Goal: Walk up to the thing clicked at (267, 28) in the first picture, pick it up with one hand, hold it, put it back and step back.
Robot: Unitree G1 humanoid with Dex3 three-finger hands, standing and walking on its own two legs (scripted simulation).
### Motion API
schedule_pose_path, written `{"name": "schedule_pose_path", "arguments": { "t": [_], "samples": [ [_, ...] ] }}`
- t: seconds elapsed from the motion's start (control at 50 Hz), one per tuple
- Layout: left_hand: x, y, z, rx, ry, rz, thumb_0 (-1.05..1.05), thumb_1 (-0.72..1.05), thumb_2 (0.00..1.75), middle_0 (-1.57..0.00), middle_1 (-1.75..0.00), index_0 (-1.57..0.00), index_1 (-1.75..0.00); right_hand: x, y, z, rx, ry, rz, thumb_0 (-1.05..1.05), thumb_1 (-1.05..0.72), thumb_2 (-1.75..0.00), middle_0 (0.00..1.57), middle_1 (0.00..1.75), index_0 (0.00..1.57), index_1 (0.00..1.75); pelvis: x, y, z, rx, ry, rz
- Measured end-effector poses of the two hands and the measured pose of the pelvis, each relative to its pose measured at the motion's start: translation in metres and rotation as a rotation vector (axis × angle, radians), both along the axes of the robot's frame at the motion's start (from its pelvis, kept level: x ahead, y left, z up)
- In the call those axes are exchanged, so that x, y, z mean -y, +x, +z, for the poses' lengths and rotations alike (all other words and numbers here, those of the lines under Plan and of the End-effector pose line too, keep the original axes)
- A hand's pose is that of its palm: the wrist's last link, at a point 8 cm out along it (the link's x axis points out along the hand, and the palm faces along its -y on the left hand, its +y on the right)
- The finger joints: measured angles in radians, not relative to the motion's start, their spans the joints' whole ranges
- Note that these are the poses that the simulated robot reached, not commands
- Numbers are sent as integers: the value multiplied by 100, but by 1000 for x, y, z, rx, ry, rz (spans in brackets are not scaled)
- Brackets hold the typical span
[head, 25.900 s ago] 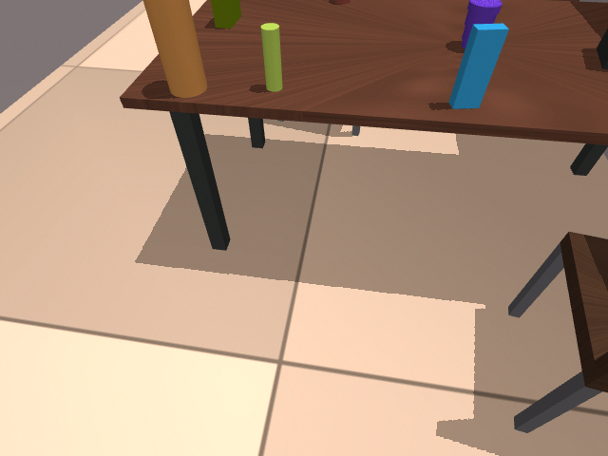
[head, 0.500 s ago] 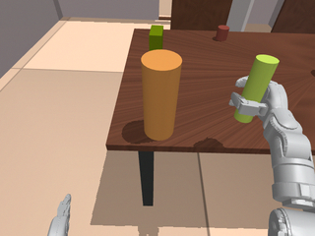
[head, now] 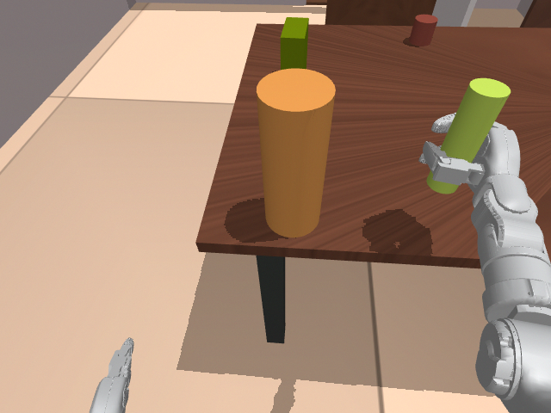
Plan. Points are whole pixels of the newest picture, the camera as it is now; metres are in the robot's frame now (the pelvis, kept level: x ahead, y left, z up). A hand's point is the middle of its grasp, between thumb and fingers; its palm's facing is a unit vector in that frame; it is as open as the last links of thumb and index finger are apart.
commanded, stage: crouch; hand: right
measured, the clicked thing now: (462, 141) +0.46 -0.20 +0.17
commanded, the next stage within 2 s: lower in 0.34 s
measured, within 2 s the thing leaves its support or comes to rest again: rests again in 1.54 s
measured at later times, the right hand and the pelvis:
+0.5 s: hand (442, 153) +0.49 -0.20 +0.12, palm faces +0.15 +0.99 -0.01, open 5.8 cm; pelvis +0.01 +0.00 -0.01, yaw +0 degrees
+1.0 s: hand (428, 177) +0.49 -0.20 +0.07, palm faces +0.13 +0.99 +0.01, open 5.8 cm; pelvis +0.01 -0.01 -0.03, yaw +1 degrees
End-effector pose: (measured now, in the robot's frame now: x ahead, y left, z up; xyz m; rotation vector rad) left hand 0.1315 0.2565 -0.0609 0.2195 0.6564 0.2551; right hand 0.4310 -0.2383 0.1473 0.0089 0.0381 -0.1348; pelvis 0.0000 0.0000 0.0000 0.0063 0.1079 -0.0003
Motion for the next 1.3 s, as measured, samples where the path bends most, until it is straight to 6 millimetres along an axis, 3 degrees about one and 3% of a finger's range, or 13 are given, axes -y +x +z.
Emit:
{"name": "schedule_pose_path", "arguments": {
  "t": [0.18,0.32,0.48,0.6,0.84,1.3],
  "samples": [
    [6,7,-3,-6,-24,6,-1,-51,3,-5,-6,-7,-5,4,11,-9,-16,-8,-8,-1,-9,-114,98,112,99,112,2,5,-2,-25,3,5],
    [2,12,7,19,-1,6,-1,-51,3,-6,-6,-7,-5,7,16,-14,2,1,-11,-1,-9,-114,98,112,98,112,2,8,-4,-36,3,3],
    [-3,6,-3,-37,10,24,-1,-51,3,-6,-5,-7,-5,10,26,-23,-2,-12,-12,-1,-9,-114,98,112,98,112,3,9,-8,-67,8,5],
    [-2,12,2,-14,19,21,-1,-52,4,-5,-5,-6,-5,8,33,-34,-21,3,-1,-1,-9,-114,98,112,98,112,5,13,-10,-82,8,6],
    [-1,12,2,-25,49,12,-1,-53,5,-5,-5,-6,-5,10,33,-72,-26,8,-3,-1,-10,-114,98,112,98,112,8,13,-19,-123,14,9],
    [1,0,-5,-15,79,-9,-1,-53,5,-6,-5,-6,-5,11,34,-97,-13,-2,-9,-1,-9,-114,98,112,98,112,10,0,-37,-174,21,6]
  ]
}}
